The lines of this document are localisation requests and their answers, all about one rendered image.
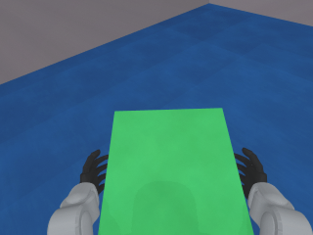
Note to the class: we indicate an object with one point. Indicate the robot right forearm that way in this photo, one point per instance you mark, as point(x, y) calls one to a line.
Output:
point(273, 213)

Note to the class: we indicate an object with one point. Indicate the robot right hand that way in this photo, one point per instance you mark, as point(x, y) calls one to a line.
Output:
point(253, 170)

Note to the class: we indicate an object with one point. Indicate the carton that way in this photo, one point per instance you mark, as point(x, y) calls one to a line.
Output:
point(172, 172)

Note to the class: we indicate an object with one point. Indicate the robot left forearm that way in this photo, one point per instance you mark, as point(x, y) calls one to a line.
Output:
point(77, 212)

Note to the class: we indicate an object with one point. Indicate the robot left hand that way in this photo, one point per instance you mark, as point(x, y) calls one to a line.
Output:
point(90, 170)

